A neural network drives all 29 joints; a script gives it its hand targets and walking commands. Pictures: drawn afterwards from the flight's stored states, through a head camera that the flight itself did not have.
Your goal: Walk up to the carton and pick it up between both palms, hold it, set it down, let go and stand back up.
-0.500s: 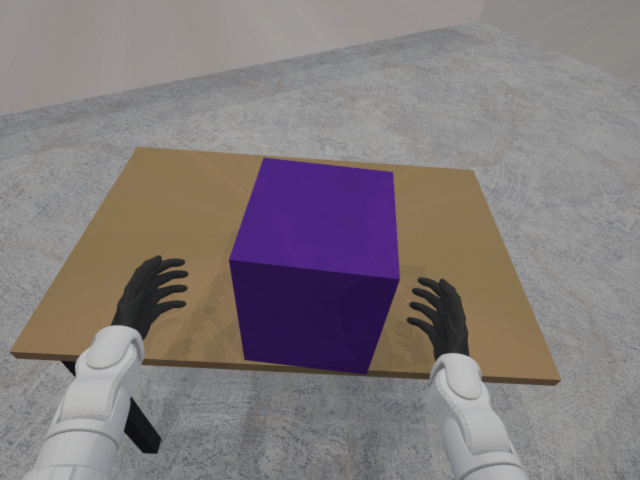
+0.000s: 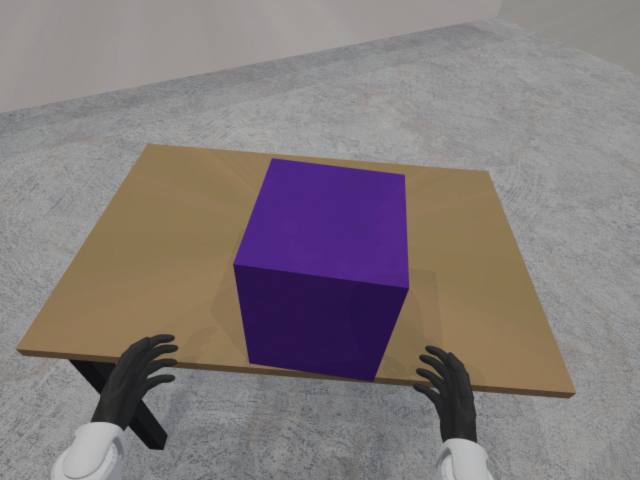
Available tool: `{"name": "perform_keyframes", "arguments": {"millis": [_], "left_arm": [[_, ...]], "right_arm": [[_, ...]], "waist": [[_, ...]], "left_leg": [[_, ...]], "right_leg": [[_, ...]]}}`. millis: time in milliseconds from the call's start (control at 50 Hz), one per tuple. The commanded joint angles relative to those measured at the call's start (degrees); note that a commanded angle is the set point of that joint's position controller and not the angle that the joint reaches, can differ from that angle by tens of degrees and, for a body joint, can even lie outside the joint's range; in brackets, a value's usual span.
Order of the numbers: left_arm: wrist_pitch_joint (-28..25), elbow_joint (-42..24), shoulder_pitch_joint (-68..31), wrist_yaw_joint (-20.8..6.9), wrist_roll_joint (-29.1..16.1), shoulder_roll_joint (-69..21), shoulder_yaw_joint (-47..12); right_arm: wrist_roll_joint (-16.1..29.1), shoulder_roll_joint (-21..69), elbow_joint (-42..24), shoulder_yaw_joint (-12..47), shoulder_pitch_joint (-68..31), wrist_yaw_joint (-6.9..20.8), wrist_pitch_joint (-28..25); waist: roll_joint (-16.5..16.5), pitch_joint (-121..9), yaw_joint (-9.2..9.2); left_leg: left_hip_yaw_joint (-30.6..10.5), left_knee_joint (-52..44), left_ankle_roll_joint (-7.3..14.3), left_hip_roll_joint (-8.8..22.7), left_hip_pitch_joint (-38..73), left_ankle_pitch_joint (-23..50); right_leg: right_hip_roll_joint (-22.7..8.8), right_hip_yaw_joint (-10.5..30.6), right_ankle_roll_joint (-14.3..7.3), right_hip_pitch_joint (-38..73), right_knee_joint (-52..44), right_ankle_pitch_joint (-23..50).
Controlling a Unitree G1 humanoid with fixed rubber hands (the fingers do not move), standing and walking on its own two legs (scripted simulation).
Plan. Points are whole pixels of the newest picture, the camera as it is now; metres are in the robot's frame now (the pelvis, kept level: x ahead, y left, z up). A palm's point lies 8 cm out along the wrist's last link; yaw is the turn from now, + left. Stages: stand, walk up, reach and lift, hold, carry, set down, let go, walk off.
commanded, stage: set down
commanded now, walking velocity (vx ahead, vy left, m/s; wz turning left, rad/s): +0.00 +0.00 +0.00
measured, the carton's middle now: (323, 272) +0.43 +0.02 +0.00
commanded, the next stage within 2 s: let go in 1.34 s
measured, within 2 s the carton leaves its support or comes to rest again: neither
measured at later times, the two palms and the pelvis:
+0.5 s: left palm (132, 442) +0.18 +0.24 -0.05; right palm (473, 468) +0.18 -0.18 -0.05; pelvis +0.00 +0.00 +0.00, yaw -1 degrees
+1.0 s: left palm (155, 460) +0.17 +0.21 -0.07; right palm out of the picture +0.16 -0.22 -0.07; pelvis +0.01 -0.02 +0.00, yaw -1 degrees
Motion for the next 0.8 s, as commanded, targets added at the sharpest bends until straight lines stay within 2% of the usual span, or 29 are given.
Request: {"name": "perform_keyframes", "arguments": {"millis": [0, 20, 60, 80, 120, 140, 160, 180, 200, 220, 240, 260, 280, 300, 320, 340, 360, 380, 400, 440, 460, 480, 540, 560, 620, 660, 700, 740, 780], "left_arm": [[-4.17, -10.79, -15.09, 0.13, -2.19, 10.86, 2.51], [-4.5, -7.61, -8.96, 0.67, -0.99, 7.05, 1.75], [-3.4, -1.83, -9.13, 0.05, 0.26, 7.29, 1.24], [-3.65, -4.65, -10.48, 0.06, -0.65, 7.7, 0.62], [-1.9, -2.39, -4.63, 0.03, 2.17, 5.04, 1.57], [-2.66, -4.86, -5.83, -0.33, 1.25, 6.39, 1.79], [-1.65, -1.78, -5.51, 0.17, 3.58, 6.02, 1.94], [-0.92, -4.53, -1.81, 0.73, 4.86, 3.63, 2.39], [-1.54, -6.59, -4.53, 0.58, 3.59, 7.06, 1.66], [-1.4, -5.02, -3.41, 0.72, 4.07, 5.04, 1.82], [-0.24, -1.68, -3.36, 1.17, 3.68, 4.97, 0.45], [-1.14, -8.94, -3.52, 1.23, 3.86, 6.43, 1.55], [-0.03, -3.19, -3.56, 1.39, 4.79, 5.08, 0.39], [-1.28, -9.64, -6.29, 1.68, 2.52, 6.63, 0.15], [-0.35, -4.24, -3.89, 2.25, 4.29, 6.13, 1.0], [0.29, -5.59, -3.24, 2.51, 4.47, 4.45, -0.32], [0.13, -4.99, -3.28, 2.61, 3.84, 5.75, 0.34], [1.74, -1.74, -1.33, 2.88, 4.83, 3.13, -1.01], [1.61, -4.91, -3.05, 2.82, 3.71, 5.87, 0.5], [1.96, -5.97, -1.6, 3.41, 4.24, 4.41, -0.28], [2.33, -6.56, -2.3, 4.1, 5.12, 4.22, -0.65], [2.9, -4.81, -1.51, 3.91, 4.91, 4.14, -0.62], [3.59, -5.25, -2.19, 3.83, 4.04, 6.68, 0.64], [5.15, -3.42, -2.81, 4.58, 6.54, 4.64, -0.12], [4.77, -6.24, -3.48, 3.85, 4.0, 6.37, 1.23], [6.64, -0.23, -0.86, 4.7, 7.47, 3.02, -0.1], [8.63, -2.52, 0.91, 4.79, 8.79, 2.29, 0.94], [9.37, -2.34, -0.15, 4.39, 7.89, 2.79, 1.16], [9.57, -4.03, -0.3, 4.18, 7.21, 3.48, 0.87]], "right_arm": [[-1.0, -1.82, -11.87, -2.17, -14.65, 0.07, -4.55], [0.59, -1.31, -4.59, 0.48, -7.55, 0.95, -4.85], [-0.27, -3.13, 1.8, -0.51, -8.63, 1.41, -4.36], [-0.14, -3.02, -1.62, 0.41, -9.37, 1.13, -4.67], [0.3, -4.63, 2.77, 1.03, -5.79, 1.82, -5.27], [-0.15, -3.96, -2.06, 0.61, -7.26, 1.28, -6.54], [-0.84, -6.22, 3.48, -0.84, -7.23, 1.85, -6.17], [-0.85, -5.93, 4.49, 1.19, -4.51, 2.56, -6.6], [-0.38, -5.29, 0.96, -0.54, -4.86, 2.23, -7.51], [-0.51, -5.35, 0.74, -0.41, -6.27, 2.57, -7.87], [-1.59, -6.99, 4.14, -0.72, -7.96, 3.66, -7.24], [-1.01, -5.19, -0.44, 0.92, -4.13, 3.19, -7.92], [-1.23, -6.17, 5.4, -1.09, -4.0, 3.68, -6.51], [-0.72, -5.34, -1.97, -1.48, -6.38, 3.7, -7.18], [-0.67, -5.92, 1.14, -0.31, -5.92, 4.31, -6.78], [-0.65, -6.53, 3.09, -1.31, -4.94, 5.12, -6.32], [-1.92, -5.99, 0.48, -0.71, -4.91, 5.24, -6.61], [-1.7, -8.4, 6.52, -1.91, -5.26, 5.91, -5.34], [-2.34, -7.61, 1.18, -1.85, -4.6, 5.51, -5.42], [-2.84, -8.18, 3.06, -3.15, -1.89, 6.52, -5.19], [-2.99, -9.64, 3.8, -3.14, -3.23, 7.05, -4.7], [-2.78, -9.01, 4.29, -3.09, -1.57, 7.02, -3.91], [-3.3, -7.35, -0.14, -2.6, -1.5, 6.51, -3.13], [-4.51, -9.22, 4.95, -3.42, -4.06, 7.25, -1.95], [-3.37, -7.66, -1.93, -2.7, -1.09, 6.65, -1.92], [-5.11, -10.38, 7.2, -2.93, -0.85, 7.98, -1.06], [-5.66, -12.36, 8.05, -3.5, -0.25, 8.61, 0.0], [-5.81, -10.94, 5.08, -4.17, -0.69, 7.75, -0.05], [-5.28, -10.64, 1.57, -2.71, -0.98, 8.05, -0.38]], "waist": [[5.62, -14.37, -1.06], [4.99, -9.92, 0.61], [6.05, -6.52, -1.35], [5.21, -8.4, -1.67], [4.75, -6.92, -1.09], [3.67, -9.08, -0.32], [4.89, -6.41, -0.61], [6.85, -7.55, 1.37], [4.66, -7.61, -1.07], [4.28, -6.96, 0.51], [4.66, -6.65, -1.78], [3.97, -8.62, -0.45], [4.92, -3.7, -1.74], [5.04, -7.27, -1.69], [5.51, -4.86, 0.01], [5.48, -4.95, -0.92], [5.36, -6.77, 0.25], [6.44, -2.89, -0.93], [4.8, -6.46, -1.12], [5.0, -7.4, -1.89], [5.65, -5.66, -0.52], [4.12, -3.15, -1.91], [1.78, -6.21, -1.39], [4.63, -2.83, -1.39], [2.38, -7.65, -2.2], [5.17, -4.43, -1.37], [5.13, -5.52, -1.69], [1.13, -2.61, -2.11], [1.96, -5.92, -1.91]], "left_leg": [[-1.84, -0.84, -3.69, 0.27, 9.5, 14.78], [-1.72, -0.69, -3.8, 0.04, 9.87, 16.39], [-1.81, -0.35, -4.28, 0.43, 10.73, 15.4], [-1.8, -0.01, -3.89, 0.09, 10.53, 14.82], [-2.21, -0.31, -4.42, 0.5, 13.29, 19.03], [-1.54, -0.38, -4.59, -0.18, 12.46, 19.9], [-1.92, -0.58, -4.72, -0.07, 13.33, 20.05], [-1.72, -0.6, -5.73, 0.11, 14.33, 22.5], [-1.07, -0.83, -4.94, -0.07, 13.16, 20.3], [-0.75, -0.79, -5.08, -0.43, 13.16, 21.15], [-1.86, -0.66, -4.77, 0.14, 14.01, 18.0], [-0.15, -0.6, -3.9, -0.46, 12.98, 18.46], [-1.31, -1.39, -4.32, 0.26, 12.96, 14.95], [-0.64, -1.5, -3.92, -0.27, 10.38, 14.19], [-1.09, -1.71, -3.56, 0.27, 11.38, 14.57], [-0.88, -1.91, -3.76, 0.32, 12.03, 16.0], [-1.19, -2.13, -3.97, 0.77, 11.36, 16.0], [-1.36, -2.23, -4.67, 0.42, 12.27, 17.31], [-0.37, -1.65, -3.89, 0.24, 12.39, 17.76], [-0.39, -2.37, -4.17, 0.03, 12.53, 16.9], [-1.05, -3.09, -4.81, 0.28, 12.33, 16.18], [-0.26, -3.48, -3.93, -0.08, 10.76, 15.37], [0.16, -3.56, -2.64, 0.1, 9.02, 9.99], [-0.23, -4.59, -3.31, 0.05, 9.77, 11.1], [0.68, -2.87, -2.45, -0.29, 10.28, 12.57], [0.29, -4.1, -3.81, -0.18, 11.76, 15.52], [-0.58, -4.19, -4.0, -0.19, 14.17, 18.7], [-0.22, -3.57, -3.05, -0.28, 13.04, 16.05], [0.68, -3.39, -3.04, -0.28, 13.0, 14.44]], "right_leg": [[-0.68, 2.84, -0.73, -6.98, -3.76, 4.32], [-1.16, 2.51, -0.54, -7.88, -3.53, 4.83], [-1.36, 2.35, -1.46, -9.71, -4.78, 2.86], [-1.28, 2.28, -0.97, -9.18, -4.02, 3.55], [-0.48, 1.89, -1.42, -7.71, -4.46, 5.98], [-1.2, 1.93, -0.82, -6.77, -4.4, 7.61], [-0.5, 1.45, -0.99, -8.99, -4.04, 8.06], [0.26, 1.04, -1.76, -7.72, -4.25, 6.17], [0.03, 0.93, -1.17, -7.48, -4.95, 6.06], [-0.07, 1.43, -1.07, -7.74, -4.86, 6.83], [0.24, 0.73, -1.46, -8.75, -4.42, 4.02], [-0.05, 1.28, -1.27, -6.96, -4.58, 4.9], [0.07, 1.1, -1.62, -9.14, -4.12, 1.94], [0.21, 1.35, -1.68, -5.94, -4.09, 1.44], [-0.4, 1.32, -1.63, -7.54, -3.76, 2.18], [0.36, 0.76, -1.93, -6.99, -3.97, 2.61], [0.71, 1.0, -2.12, -6.14, -3.56, 2.67], [0.7, 0.68, -2.17, -6.6, -4.35, 2.57], [0.57, 1.16, -2.04, -6.41, -4.36, 2.78], [1.04, 0.62, -2.04, -6.21, -4.62, 2.64], [0.83, 0.96, -2.07, -6.83, -4.54, 1.31], [0.79, 1.88, -1.99, -6.28, -5.41, 1.57], [-0.45, 2.47, -1.44, -4.71, -4.33, 2.25], [-0.38, 0.57, -1.24, -5.99, -5.08, 0.94], [-0.64, 2.1, -1.11, -4.47, -4.49, 4.04], [-0.2, 1.11, -1.74, -6.24, -4.94, 6.56], [0.63, -0.03, -1.84, -5.15, -5.15, 7.05], [-0.49, 0.87, -0.94, -5.98, -5.76, 6.58], [-0.81, 0.59, -0.11, -4.48, -5.19, 7.82]]}}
